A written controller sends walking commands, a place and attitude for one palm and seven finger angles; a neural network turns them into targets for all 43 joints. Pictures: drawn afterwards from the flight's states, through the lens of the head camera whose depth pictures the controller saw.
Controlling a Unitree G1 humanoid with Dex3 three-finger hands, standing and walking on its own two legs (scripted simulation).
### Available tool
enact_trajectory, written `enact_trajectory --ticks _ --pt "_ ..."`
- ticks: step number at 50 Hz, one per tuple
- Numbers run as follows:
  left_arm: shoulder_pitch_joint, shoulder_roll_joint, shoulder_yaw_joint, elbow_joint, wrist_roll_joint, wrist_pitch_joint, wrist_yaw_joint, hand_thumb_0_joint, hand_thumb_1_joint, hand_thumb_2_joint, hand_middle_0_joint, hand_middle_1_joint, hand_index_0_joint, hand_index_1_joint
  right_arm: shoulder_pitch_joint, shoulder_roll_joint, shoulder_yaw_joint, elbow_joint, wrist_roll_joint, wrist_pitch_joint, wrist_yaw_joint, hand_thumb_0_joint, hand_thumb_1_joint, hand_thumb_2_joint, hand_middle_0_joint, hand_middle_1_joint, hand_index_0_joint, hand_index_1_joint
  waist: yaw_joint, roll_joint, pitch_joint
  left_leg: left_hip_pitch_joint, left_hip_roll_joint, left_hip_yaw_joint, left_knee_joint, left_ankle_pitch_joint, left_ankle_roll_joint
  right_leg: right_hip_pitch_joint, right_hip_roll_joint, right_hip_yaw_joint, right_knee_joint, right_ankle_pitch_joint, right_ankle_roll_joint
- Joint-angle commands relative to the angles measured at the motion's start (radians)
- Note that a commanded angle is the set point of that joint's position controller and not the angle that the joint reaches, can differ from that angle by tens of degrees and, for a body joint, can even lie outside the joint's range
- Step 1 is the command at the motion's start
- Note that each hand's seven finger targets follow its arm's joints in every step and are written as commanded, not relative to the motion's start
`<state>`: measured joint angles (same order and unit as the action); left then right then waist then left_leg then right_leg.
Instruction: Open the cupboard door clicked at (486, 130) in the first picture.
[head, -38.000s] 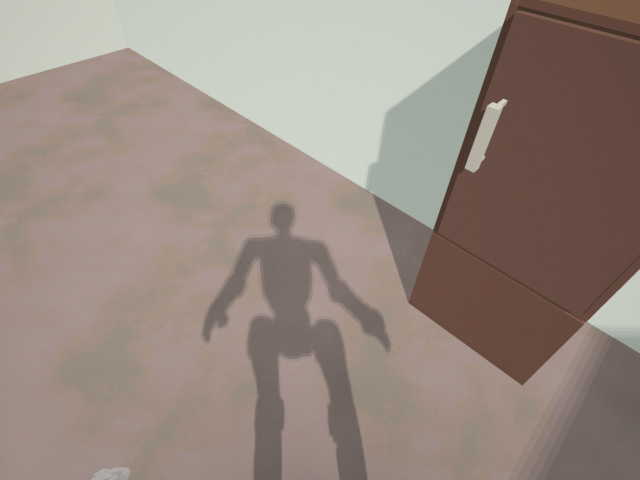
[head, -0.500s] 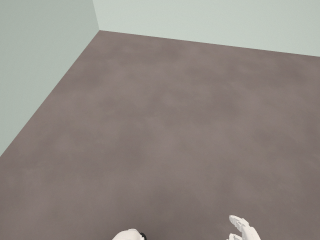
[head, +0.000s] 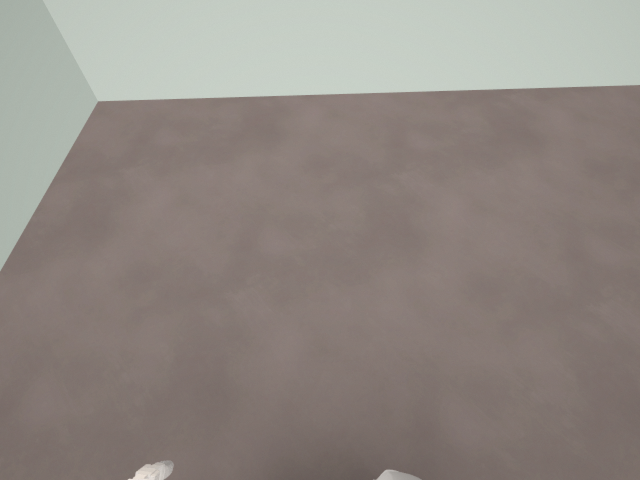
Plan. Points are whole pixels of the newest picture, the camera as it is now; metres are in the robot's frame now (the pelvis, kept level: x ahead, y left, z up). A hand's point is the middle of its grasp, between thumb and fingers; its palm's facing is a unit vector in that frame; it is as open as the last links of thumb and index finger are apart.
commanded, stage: turn to face it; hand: left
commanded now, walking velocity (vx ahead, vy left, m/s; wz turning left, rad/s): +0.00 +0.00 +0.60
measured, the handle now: out of the picture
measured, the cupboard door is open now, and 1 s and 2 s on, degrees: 44 44 44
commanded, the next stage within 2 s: none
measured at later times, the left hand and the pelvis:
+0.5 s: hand (172, 465) +0.16 +0.23 -0.17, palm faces +0.27 -0.95 -0.18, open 7.3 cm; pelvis +0.13 +0.03 +0.00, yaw +14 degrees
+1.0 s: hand out of the picture +0.14 +0.14 -0.13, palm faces +0.50 -0.82 -0.28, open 7.4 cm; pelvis +0.18 -0.06 +0.02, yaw +32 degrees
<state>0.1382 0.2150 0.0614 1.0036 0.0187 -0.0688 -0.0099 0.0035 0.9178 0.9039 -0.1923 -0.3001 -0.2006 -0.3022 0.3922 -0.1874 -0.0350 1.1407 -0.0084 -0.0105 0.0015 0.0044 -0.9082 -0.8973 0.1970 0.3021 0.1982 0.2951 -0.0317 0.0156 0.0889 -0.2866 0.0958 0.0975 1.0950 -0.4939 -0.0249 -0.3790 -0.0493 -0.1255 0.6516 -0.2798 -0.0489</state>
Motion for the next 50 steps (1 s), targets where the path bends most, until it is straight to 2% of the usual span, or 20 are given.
enact_trajectory --ticks 1,6,10,13,14,15,16,17,18,20,25,34,38,39,40,41,42,44,46,50 --pt "0.19 0.089 0.005 0.015 -0.007 -0.005 0.029 0.0 0.9 0.9 -0.2 -0.3 -0.2 -0.3 -0.051 -0.023 -0.009 -0.091 -0.002 -0.025 -0.012 0.0 -0.9 -0.9 0.2 0.3 0.2 0.3 0.044 -0.122 -0.116 -0.273 0.05 -0.095 0.103 0.115 -0.003 0.289 -0.291 0.194 -0.334 0.629 -0.1" --pt "0.127 0.059 -0.003 0.007 -0.001 -0.011 0.029 0.0 0.9 0.9 -0.2 -0.3 -0.2 -0.3 -0.017 0.023 0.0 -0.08 -0.002 0.005 0.0 0.0 -0.9 -0.9 0.2 0.3 0.2 0.3 -0.011 -0.132 -0.088 -0.183 0.008 -0.011 -0.172 0.217 -0.02 0.232 -0.236 -0.019 -0.34 0.701 -0.069" --pt "0.135 0.094 0.005 0.009 0.001 0.01 0.033 0.0 0.9 0.9 -0.2 -0.3 -0.2 -0.3 -0.139 -0.004 -0.005 -0.141 -0.001 0.01 0.008 0.0 -0.9 -0.9 0.2 0.3 0.2 0.3 0.018 -0.162 -0.052 -0.188 -0.006 0.023 -0.326 0.216 -0.012 0.283 -0.268 -0.031 -0.276 0.692 -0.059" --pt "0.111 0.13 0.022 -0.014 -0.004 0.024 0.035 0.0 0.9 0.9 -0.2 -0.3 -0.2 -0.3 -0.1 -0.058 -0.017 -0.152 -0.012 0.009 0.01 0.0 -0.9 -0.9 0.2 0.3 0.2 0.3 -0.021 -0.105 -0.091 -0.038 -0.05 0.041 -0.484 0.311 0.012 0.275 -0.264 -0.072 -0.103 0.65 -0.016" --pt "0.114 0.133 0.024 -0.024 -0.008 0.03 0.034 0.0 0.9 0.9 -0.2 -0.3 -0.2 -0.3 -0.03 -0.098 -0.029 -0.142 -0.018 0.007 0.01 0.0 -0.9 -0.9 0.2 0.3 0.2 0.3 -0.053 -0.029 -0.146 0.101 -0.046 0.011 -0.553 0.5 0.033 0.216 -0.236 -0.095 0.052 0.553 0.02" --pt "0.143 0.092 0.022 -0.05 -0.018 0.039 0.032 0.0 0.9 0.9 -0.2 -0.3 -0.2 -0.3 0.03 -0.198 -0.051 -0.152 -0.028 0.001 0.004 0.0 -0.9 -0.9 0.2 0.3 0.2 0.3 -0.067 0.232 -0.214 0.25 0.164 -0.291 -0.617 0.823 0.137 0.027 -0.109 -0.125 0.289 0.112 0.092" --pt "0.109 0.066 0.008 -0.089 -0.025 0.047 0.032 0.0 0.9 0.9 -0.2 -0.3 -0.2 -0.3 0.058 -0.273 -0.064 -0.156 -0.019 0.005 -0.01 0.0 -0.9 -0.9 0.2 0.3 0.2 0.3 -0.081 0.353 -0.257 0.284 0.356 -0.575 -0.689 1.111 0.289 -0.115 -0.003 -0.011 0.539 -0.441 0.12" --pt "0.08 0.092 0.013 -0.112 -0.01 0.061 0.038 0.0 0.9 0.9 -0.2 -0.3 -0.2 -0.3 0.019 -0.273 -0.065 -0.158 -0.013 0.015 -0.015 0.0 -0.9 -0.9 0.2 0.3 0.2 0.3 -0.061 0.205 -0.25 0.215 0.354 -0.526 -0.722 0.786 0.306 -0.118 -0.022 0.109 0.613 -0.407 0.098" --pt "0.042 0.079 0.019 -0.124 -0.003 0.064 0.033 0.0 0.9 0.9 -0.2 -0.3 -0.2 -0.3 -0.052 -0.252 -0.066 -0.195 -0.014 0.013 -0.02 0.0 -0.9 -0.9 0.2 0.3 0.2 0.3 -0.038 0.133 -0.162 0.109 0.32 -0.542 -0.777 0.536 0.282 -0.183 -0.042 0.109 0.624 -0.33 0.106" --pt "0.039 0.081 0.027 -0.099 0.008 0.074 0.024 0.0 0.9 0.9 -0.2 -0.3 -0.2 -0.3 -0.156 -0.207 -0.051 -0.23 -0.015 0.01 -0.025 0.0 -0.9 -0.9 0.2 0.3 0.2 0.3 0.009 0.178 -0.112 0.002 0.216 -0.436 -0.812 0.349 0.2 -0.195 -0.058 0.139 0.627 -0.168 0.121" --pt "0.084 0.068 0.025 -0.102 0.004 0.091 0.019 0.0 0.9 0.9 -0.2 -0.3 -0.2 -0.3 -0.186 -0.22 -0.06 -0.26 -0.014 0.002 -0.021 0.0 -0.9 -0.9 0.2 0.3 0.2 0.3 0.031 0.049 -0.189 0.032 0.141 -0.355 -0.799 0.361 0.18 -0.143 -0.03 0.128 0.467 -0.091 0.135" --pt "0.01 0.082 0.021 -0.177 -0.001 0.089 0.027 0.0 0.9 0.9 -0.2 -0.3 -0.2 -0.3 -0.172 -0.24 -0.089 -0.273 -0.021 0.028 -0.007 0.0 -0.9 -0.9 0.2 0.3 0.2 0.3 -0.001 0.141 -0.18 0.048 0.109 -0.472 -0.774 0.323 0.187 -0.062 0.032 0.12 0.158 -0.156 0.124" --pt "0.142 0.114 0.031 -0.15 -0.008 0.08 0.034 0.0 0.9 0.9 -0.2 -0.3 -0.2 -0.3 -0.246 -0.227 -0.094 -0.303 -0.01 0.042 -0.005 0.0 -0.9 -0.9 0.2 0.3 0.2 0.3 0.061 0.131 -0.197 -0.099 0.039 -0.467 -0.702 0.299 0.132 0.225 0.056 0.107 -0.178 -0.025 0.098" --pt "0.191 0.176 0.045 -0.145 0.002 0.072 0.041 0.0 0.9 0.9 -0.2 -0.3 -0.2 -0.3 -0.259 -0.18 -0.09 -0.318 -0.001 0.046 0.0 0.0 -0.9 -0.9 0.2 0.3 0.2 0.3 0.087 -0.031 -0.203 -0.258 -0.049 -0.383 -0.557 0.167 0.071 0.368 -0.084 0.244 -0.354 -0.087 0.053" --pt "0.184 0.277 0.059 -0.162 0.018 0.063 0.046 0.0 0.9 0.9 -0.2 -0.3 -0.2 -0.3 -0.265 -0.115 -0.081 -0.34 0.003 0.041 0.004 0.0 -0.9 -0.9 0.2 0.3 0.2 0.3 0.098 -0.356 -0.164 -0.431 -0.206 -0.148 -0.265 -0.036 -0.028 0.389 -0.386 0.571 -0.474 -0.094 -0.062" --pt "0.105 0.258 0.042 -0.18 0.008 0.068 0.051 0.0 0.9 0.9 -0.2 -0.3 -0.2 -0.3 -0.282 -0.179 -0.089 -0.332 -0.012 0.04 0.009 0.0 -0.9 -0.9 0.2 0.3 0.2 0.3 0.068 -0.288 -0.104 -0.392 -0.138 -0.173 -0.045 -0.096 -0.011 0.225 -0.455 0.52 -0.439 0.059 -0.102" --pt "0.024 0.186 0.025 -0.196 0.005 0.063 0.051 0.0 0.9 0.9 -0.2 -0.3 -0.2 -0.3 -0.246 -0.173 -0.088 -0.311 -0.015 0.049 0.014 0.0 -0.9 -0.9 0.2 0.3 0.2 0.3 0.013 -0.213 -0.072 -0.371 -0.11 -0.198 0.059 -0.012 -0.009 0.171 -0.37 0.39 -0.408 0.137 -0.095" --pt "-0.001 0.14 0.013 -0.198 -0.004 0.055 0.047 0.0 0.9 0.9 -0.2 -0.3 -0.2 -0.3 -0.223 -0.15 -0.082 -0.268 -0.014 0.065 0.02 0.0 -0.9 -0.9 0.2 0.3 0.2 0.3 -0.014 -0.21 -0.081 -0.367 -0.085 -0.144 0.146 0.086 -0.041 0.224 -0.256 0.223 -0.312 0.416 -0.058" --pt "0.049 0.133 0.013 -0.186 -0.004 0.049 0.048 0.0 0.9 0.9 -0.2 -0.3 -0.2 -0.3 -0.242 -0.127 -0.07 -0.273 -0.008 0.067 0.025 0.0 -0.9 -0.9 0.2 0.3 0.2 0.3 0.008 -0.191 -0.092 -0.361 -0.08 -0.106 0.095 0.106 -0.053 0.295 -0.239 0.136 -0.277 0.574 -0.038" --pt "0.157 0.158 0.021 -0.151 0.0 0.049 0.048 0.0 0.9 0.9 -0.2 -0.3 -0.2 -0.3 -0.321 -0.116 -0.058 -0.287 -0.004 0.073 0.026 0.0 -0.9 -0.9 0.2 0.3 0.2 0.3 0.057 -0.185 -0.103 -0.337 -0.074 -0.065 -0.037 0.086 -0.062 0.396 -0.266 0.105 -0.255 0.651 -0.041"
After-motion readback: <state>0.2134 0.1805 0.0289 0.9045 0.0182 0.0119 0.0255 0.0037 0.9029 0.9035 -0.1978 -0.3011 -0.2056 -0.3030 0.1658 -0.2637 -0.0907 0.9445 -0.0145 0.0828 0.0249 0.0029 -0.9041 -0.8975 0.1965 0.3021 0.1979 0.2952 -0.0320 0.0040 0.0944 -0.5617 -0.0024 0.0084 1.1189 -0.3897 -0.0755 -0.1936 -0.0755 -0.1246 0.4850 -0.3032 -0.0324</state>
